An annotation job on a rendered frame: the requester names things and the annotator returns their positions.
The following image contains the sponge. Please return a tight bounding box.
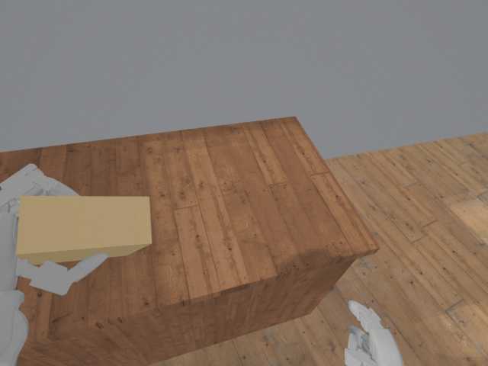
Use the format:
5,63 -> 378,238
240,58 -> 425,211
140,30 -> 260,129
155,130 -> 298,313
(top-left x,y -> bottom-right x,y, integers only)
16,196 -> 152,265

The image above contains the robot left hand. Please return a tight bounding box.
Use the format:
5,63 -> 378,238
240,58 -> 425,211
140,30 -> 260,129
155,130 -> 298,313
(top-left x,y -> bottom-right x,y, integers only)
0,164 -> 109,295

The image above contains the robot left forearm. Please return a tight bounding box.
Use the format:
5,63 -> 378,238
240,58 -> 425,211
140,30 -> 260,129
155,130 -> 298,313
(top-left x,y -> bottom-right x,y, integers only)
0,290 -> 29,366

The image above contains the table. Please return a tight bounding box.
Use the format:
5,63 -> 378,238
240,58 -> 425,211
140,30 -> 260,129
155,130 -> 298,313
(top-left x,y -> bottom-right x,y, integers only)
0,117 -> 380,366

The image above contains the robot right hand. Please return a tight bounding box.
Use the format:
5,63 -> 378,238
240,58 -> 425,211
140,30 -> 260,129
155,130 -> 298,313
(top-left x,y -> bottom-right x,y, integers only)
345,300 -> 404,366

